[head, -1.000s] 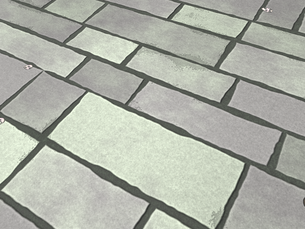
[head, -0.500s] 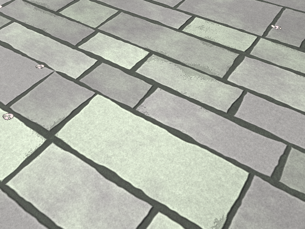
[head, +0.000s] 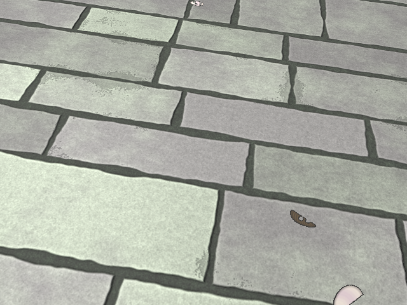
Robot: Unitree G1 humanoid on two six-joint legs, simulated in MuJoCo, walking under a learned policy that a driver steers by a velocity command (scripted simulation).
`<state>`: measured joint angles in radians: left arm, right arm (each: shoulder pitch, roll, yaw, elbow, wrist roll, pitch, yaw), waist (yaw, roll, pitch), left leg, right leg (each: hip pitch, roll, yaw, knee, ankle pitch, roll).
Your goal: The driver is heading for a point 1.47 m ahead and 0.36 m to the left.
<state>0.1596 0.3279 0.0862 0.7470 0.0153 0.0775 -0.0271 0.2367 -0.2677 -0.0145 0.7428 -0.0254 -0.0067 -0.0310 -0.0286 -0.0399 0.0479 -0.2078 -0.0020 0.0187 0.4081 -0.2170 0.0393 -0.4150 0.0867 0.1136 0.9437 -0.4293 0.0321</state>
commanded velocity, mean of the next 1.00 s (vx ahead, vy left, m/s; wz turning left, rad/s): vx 0.73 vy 0.00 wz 0.23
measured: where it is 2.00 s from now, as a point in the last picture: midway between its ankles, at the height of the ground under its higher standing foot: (99, 115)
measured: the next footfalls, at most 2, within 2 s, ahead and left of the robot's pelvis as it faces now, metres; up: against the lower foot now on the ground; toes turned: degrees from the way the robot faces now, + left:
right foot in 0.12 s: +0.01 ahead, -0.12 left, +0.00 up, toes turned +7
left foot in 0.60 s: +0.32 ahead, +0.26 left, +0.00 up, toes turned +33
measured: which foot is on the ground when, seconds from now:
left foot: down 0.00-0.12, up 0.14-0.58, down 0.60-1.00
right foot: up 0.00-0.10, down 0.12-0.58, up 0.60-1.00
